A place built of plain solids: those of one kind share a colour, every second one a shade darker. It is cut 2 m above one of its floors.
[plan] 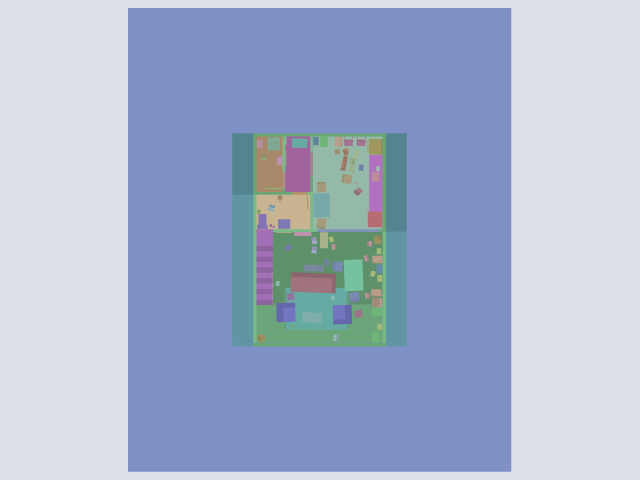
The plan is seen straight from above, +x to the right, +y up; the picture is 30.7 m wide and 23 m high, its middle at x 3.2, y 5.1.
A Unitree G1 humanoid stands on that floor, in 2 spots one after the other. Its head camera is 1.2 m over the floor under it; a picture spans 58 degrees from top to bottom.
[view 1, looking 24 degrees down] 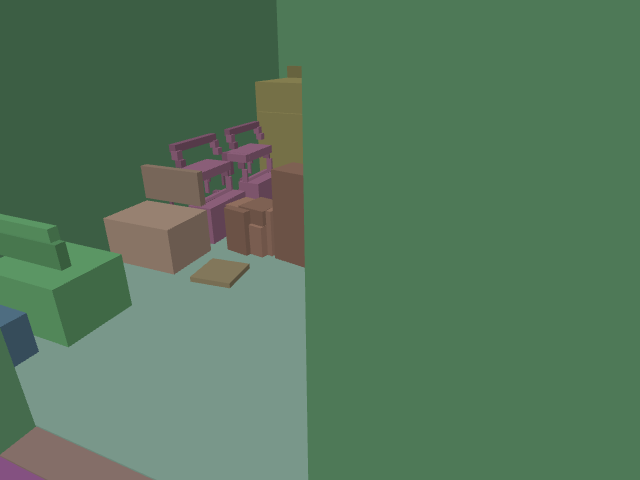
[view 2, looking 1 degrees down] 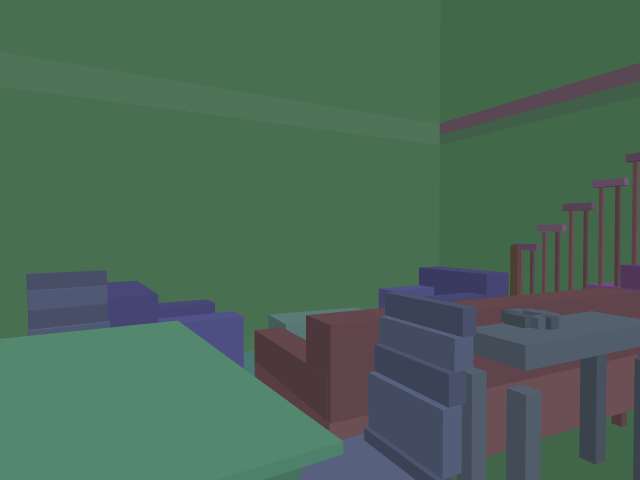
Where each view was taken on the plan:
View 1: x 2.22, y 7.94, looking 23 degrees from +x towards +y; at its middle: wall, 0.60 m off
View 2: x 4.83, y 4.92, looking -119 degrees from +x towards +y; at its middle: wall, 5.45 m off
